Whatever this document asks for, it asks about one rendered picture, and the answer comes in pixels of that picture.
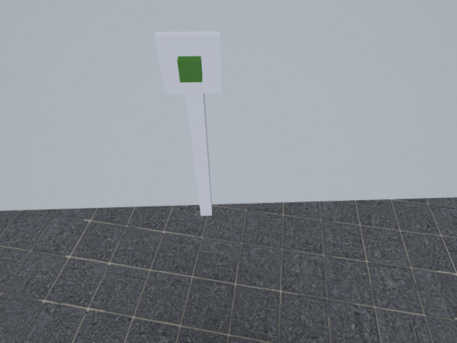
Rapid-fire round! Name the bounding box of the button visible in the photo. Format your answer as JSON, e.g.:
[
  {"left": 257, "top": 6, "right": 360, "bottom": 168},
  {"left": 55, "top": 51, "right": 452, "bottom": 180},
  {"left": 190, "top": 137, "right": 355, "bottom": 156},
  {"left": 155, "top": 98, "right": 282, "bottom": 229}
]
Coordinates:
[{"left": 177, "top": 56, "right": 202, "bottom": 82}]

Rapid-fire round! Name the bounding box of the panel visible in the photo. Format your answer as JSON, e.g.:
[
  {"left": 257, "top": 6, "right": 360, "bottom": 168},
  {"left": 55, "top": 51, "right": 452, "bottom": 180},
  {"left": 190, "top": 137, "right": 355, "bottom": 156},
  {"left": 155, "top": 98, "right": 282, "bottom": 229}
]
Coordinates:
[{"left": 154, "top": 31, "right": 221, "bottom": 216}]

